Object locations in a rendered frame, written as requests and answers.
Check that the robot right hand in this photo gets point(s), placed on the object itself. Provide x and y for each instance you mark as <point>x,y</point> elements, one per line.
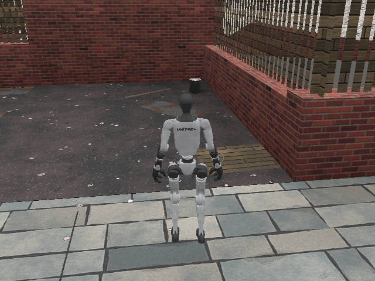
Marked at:
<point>218,172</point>

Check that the robot left forearm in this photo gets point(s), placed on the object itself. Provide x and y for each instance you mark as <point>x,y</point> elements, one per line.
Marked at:
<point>159,158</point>

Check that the right robot upper arm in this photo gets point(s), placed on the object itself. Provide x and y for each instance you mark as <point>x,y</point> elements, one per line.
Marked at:
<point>205,124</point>

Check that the robot left hand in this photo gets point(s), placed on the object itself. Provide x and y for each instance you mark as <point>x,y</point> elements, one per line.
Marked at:
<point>156,175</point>

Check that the right robot thigh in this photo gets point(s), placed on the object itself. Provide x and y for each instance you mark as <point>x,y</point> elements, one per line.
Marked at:
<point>201,176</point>

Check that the left robot upper arm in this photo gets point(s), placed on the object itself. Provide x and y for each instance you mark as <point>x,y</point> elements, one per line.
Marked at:
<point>168,124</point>

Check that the robot right forearm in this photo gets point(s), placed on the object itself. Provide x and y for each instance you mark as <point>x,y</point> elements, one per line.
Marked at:
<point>215,157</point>

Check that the robot left foot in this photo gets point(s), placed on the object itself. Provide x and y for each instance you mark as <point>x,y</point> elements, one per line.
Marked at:
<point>175,237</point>

